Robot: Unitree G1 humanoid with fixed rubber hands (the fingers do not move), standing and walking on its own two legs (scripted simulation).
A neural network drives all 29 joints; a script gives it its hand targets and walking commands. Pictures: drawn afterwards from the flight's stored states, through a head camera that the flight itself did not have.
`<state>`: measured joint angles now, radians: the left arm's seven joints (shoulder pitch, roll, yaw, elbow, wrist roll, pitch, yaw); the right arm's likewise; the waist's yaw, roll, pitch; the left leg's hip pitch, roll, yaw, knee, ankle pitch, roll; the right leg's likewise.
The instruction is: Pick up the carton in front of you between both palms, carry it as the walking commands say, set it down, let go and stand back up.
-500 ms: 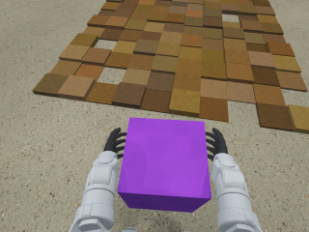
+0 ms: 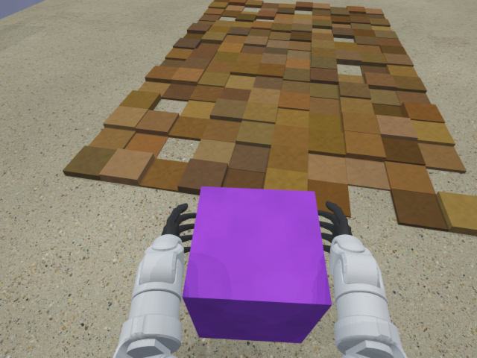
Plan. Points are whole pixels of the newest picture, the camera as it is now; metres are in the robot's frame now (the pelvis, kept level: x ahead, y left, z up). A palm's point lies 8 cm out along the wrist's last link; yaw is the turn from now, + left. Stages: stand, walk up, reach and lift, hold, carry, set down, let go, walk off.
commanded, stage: reach and lift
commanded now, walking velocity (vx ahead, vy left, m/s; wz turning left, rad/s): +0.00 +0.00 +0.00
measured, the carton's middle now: (253, 268) +0.30 +0.00 -0.05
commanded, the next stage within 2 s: hold in 0.74 s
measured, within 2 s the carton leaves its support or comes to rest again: neither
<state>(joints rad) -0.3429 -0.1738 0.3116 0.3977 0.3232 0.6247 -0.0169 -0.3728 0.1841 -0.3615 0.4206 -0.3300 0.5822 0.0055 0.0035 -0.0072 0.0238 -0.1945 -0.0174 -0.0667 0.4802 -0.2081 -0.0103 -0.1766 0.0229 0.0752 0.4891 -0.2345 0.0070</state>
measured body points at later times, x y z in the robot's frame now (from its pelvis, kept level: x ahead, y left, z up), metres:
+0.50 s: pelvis +0.02 +0.00 +0.01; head -0.01 +0.00 +0.46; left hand +0.32 +0.15 +0.03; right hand +0.33 -0.15 +0.04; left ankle +0.04 +0.13 -0.74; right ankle +0.02 -0.13 -0.74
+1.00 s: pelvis +0.02 +0.00 +0.01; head -0.03 +0.00 +0.46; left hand +0.31 +0.15 +0.05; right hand +0.32 -0.16 +0.06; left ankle +0.04 +0.13 -0.74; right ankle +0.02 -0.13 -0.74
